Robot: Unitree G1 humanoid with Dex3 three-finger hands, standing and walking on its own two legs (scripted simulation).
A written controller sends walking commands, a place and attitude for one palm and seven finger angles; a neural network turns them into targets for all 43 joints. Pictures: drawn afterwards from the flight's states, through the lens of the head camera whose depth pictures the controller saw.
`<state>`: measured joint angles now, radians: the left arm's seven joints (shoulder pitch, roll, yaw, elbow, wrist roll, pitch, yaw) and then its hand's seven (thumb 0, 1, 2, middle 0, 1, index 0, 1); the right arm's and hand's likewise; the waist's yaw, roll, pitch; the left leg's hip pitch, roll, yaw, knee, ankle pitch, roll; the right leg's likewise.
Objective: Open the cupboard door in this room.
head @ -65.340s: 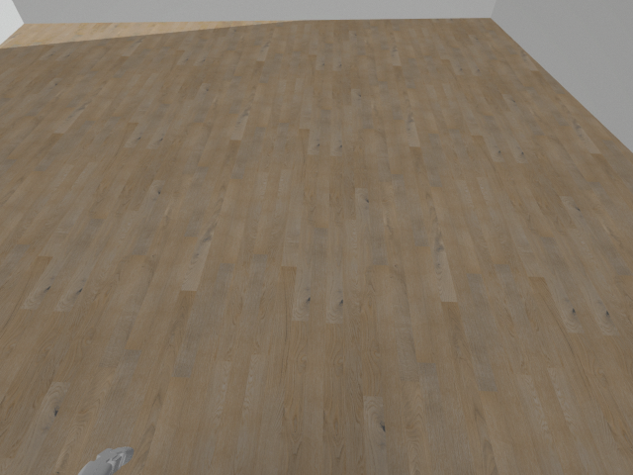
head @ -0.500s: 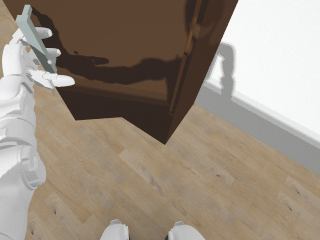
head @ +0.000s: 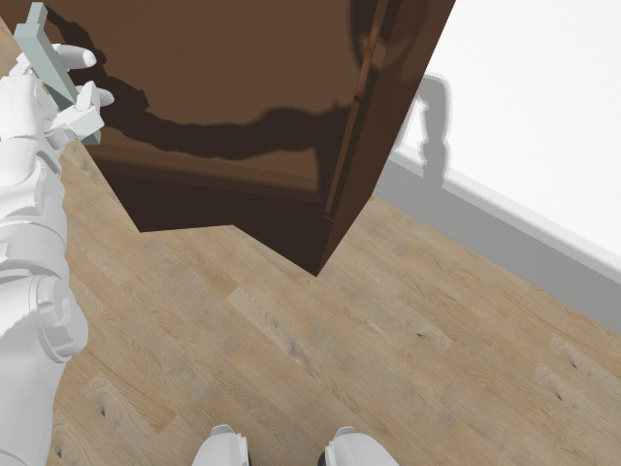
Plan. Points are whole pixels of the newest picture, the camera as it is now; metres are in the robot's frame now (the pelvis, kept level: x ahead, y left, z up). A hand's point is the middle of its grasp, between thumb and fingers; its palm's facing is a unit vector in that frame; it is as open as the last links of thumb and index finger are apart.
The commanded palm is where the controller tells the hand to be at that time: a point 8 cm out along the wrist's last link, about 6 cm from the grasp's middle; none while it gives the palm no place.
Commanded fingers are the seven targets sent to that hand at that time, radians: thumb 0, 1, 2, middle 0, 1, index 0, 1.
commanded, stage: close the thumb around the handle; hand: left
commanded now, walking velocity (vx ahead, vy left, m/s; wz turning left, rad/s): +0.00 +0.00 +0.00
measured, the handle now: (67, 81) +0.57 +0.24 +0.11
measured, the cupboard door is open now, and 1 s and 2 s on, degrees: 41 73 82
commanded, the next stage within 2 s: pull the door open along its arc in 0.06 s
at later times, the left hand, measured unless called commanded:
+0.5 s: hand (92, 132) +0.49 +0.21 +0.11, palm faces +0.05 -1.00 +0.01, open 5.3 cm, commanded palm +0.44 +0.25 +0.11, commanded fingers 0.00 0.90 0.90 -0.40 -1.35 -0.40 -1.35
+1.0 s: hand (162, 250) +0.34 +0.12 +0.11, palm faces +0.38 -0.92 +0.04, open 5.8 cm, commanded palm +0.28 +0.18 +0.11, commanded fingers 0.00 0.90 0.90 -0.40 -1.35 -0.40 -1.35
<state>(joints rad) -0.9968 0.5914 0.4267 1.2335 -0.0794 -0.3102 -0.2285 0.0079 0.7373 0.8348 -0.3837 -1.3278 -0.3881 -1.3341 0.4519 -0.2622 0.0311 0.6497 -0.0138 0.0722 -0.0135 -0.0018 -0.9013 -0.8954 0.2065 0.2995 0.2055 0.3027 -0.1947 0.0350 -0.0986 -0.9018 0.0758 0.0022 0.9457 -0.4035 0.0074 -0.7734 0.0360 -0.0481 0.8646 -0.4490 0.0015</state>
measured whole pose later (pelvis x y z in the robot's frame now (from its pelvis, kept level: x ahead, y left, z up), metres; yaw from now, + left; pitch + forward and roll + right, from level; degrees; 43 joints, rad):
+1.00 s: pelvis +0.01 -0.02 +0.02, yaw +1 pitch +7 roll +0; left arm -0.10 0.00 0.07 0.22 -0.07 -0.13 0.34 0.00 0.69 0.74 -0.39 -1.35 -0.40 -1.35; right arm 0.19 -0.19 0.02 0.54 -0.02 0.06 0.01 0.00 -0.90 -0.90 0.20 0.30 0.20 0.30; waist -0.02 0.03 -0.12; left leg -0.54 0.05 0.02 0.78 -0.36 -0.02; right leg -0.46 0.01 -0.03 0.78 -0.45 -0.02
